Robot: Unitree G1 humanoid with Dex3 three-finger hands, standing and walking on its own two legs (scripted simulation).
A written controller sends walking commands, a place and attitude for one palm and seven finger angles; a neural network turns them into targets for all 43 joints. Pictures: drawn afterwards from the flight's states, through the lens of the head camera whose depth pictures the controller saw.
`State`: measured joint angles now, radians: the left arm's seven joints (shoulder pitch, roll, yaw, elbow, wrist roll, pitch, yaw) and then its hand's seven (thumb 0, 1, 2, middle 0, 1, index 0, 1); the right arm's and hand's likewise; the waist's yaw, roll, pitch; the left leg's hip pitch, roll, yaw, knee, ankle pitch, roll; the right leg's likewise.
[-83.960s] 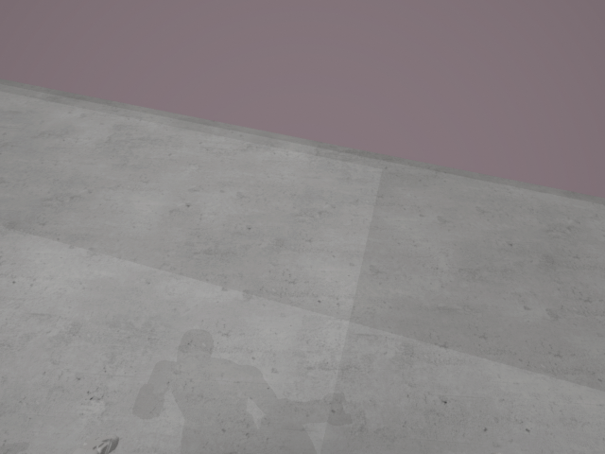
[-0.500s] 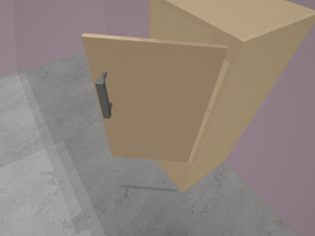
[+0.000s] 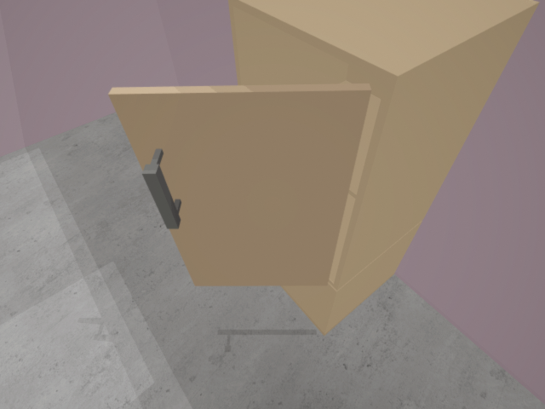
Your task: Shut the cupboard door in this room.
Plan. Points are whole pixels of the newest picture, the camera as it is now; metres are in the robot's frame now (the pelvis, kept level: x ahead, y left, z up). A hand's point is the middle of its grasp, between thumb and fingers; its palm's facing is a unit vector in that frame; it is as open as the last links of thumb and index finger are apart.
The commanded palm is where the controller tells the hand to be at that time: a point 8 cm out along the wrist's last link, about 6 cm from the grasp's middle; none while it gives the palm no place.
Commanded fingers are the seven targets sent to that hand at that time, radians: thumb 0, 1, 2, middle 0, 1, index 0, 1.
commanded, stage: come to a stop and stand still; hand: left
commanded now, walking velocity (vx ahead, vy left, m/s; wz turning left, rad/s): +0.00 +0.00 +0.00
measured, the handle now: (166, 190) +0.44 +0.22 +0.06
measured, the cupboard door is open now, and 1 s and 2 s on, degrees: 51 51 51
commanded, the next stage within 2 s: look again from close up in 1.12 s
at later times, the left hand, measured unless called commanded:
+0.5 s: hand out of the picture +0.05 +0.13 -0.17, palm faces +0.01 -0.97 -0.23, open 7.3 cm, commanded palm none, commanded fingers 0.00 0.90 0.90 -0.20 -0.30 -0.20 -0.30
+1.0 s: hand out of the picture +0.05 +0.10 -0.17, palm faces +0.05 -0.97 -0.22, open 7.4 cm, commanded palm none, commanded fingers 0.00 0.90 0.90 -0.20 -0.30 -0.20 -0.30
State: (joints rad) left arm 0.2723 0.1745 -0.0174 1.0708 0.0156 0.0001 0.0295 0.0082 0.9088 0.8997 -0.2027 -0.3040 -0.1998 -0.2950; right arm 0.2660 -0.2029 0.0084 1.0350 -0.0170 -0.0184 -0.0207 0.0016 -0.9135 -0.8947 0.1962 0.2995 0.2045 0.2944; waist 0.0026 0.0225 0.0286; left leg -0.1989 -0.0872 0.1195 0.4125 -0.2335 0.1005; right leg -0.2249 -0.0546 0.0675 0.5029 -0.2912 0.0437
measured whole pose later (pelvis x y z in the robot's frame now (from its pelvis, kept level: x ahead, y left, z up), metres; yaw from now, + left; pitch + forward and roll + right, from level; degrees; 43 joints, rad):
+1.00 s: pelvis +0.05 -0.08 +0.00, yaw +1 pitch +0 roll +1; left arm 0.26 0.16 -0.01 1.11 0.01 -0.02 0.04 0.01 0.91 0.90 -0.20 -0.30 -0.20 -0.30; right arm 0.22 -0.16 0.01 1.13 -0.01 -0.02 -0.05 0.00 -0.91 -0.89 0.20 0.30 0.20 0.29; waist 0.01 0.00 0.04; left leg -0.11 0.02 0.05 0.39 -0.28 -0.02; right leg -0.10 0.05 0.00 0.42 -0.32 -0.06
